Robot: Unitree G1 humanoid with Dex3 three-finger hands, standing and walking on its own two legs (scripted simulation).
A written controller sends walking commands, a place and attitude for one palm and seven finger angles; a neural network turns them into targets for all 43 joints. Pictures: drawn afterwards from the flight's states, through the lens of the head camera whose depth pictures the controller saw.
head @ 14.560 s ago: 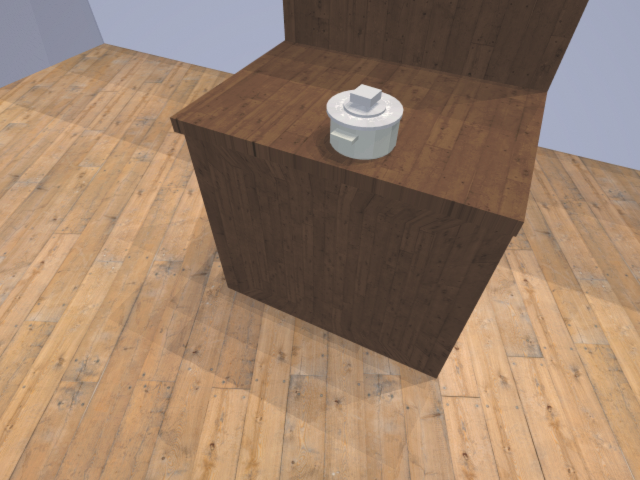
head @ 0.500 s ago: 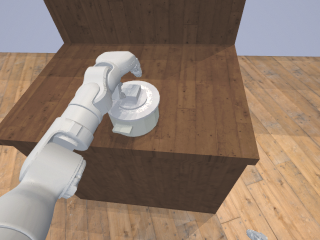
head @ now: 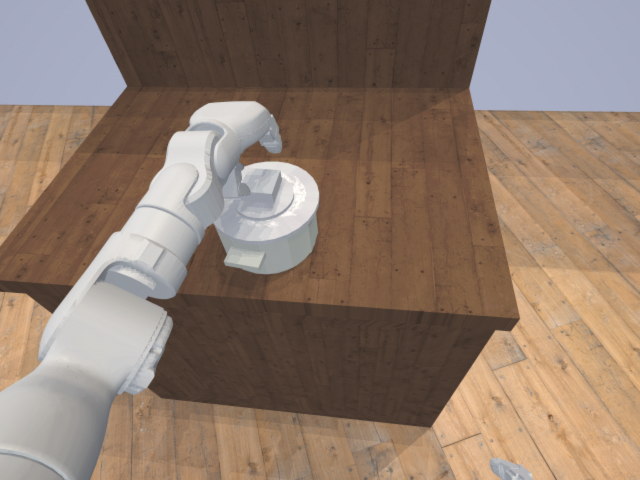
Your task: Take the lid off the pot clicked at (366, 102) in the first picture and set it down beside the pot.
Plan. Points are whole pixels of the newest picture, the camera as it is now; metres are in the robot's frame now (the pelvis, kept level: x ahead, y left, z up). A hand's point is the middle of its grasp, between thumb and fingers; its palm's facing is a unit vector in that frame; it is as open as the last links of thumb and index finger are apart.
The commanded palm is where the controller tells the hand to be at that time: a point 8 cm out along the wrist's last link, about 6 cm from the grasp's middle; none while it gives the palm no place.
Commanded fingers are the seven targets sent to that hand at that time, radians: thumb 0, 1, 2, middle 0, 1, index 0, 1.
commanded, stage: move the open hand above the knob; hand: left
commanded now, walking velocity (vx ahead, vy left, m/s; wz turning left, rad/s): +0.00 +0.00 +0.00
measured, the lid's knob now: (260, 185) +0.50 +0.08 +0.09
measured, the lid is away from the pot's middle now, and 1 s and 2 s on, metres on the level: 0.01 0.01 0.01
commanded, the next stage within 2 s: lower the open fingers around the knob in 1.16 s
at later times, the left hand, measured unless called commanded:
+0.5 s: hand (241, 169) +0.46 +0.09 +0.15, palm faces -0.27 +0.00 -0.96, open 10.0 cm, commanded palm +0.45 +0.09 +0.21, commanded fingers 0.00 -0.21 1.24 -0.82 -0.08 -0.82 -0.08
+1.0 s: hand (240, 169) +0.46 +0.09 +0.15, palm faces -0.25 +0.00 -0.97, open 10.0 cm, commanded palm +0.44 +0.09 +0.21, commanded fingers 0.00 -0.21 1.24 -0.82 -0.08 -0.82 -0.08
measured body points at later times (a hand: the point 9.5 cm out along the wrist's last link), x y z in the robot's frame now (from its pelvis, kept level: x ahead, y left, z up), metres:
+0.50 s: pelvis +0.00 +0.00 +0.00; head +0.03 -0.03 +0.45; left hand +0.47 +0.09 +0.20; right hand +0.10 -0.25 -0.14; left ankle -0.03 +0.08 -0.74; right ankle +0.00 -0.12 -0.74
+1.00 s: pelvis +0.00 +0.00 +0.00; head +0.03 -0.03 +0.45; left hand +0.47 +0.09 +0.21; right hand +0.10 -0.25 -0.13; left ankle -0.03 +0.08 -0.74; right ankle +0.00 -0.12 -0.74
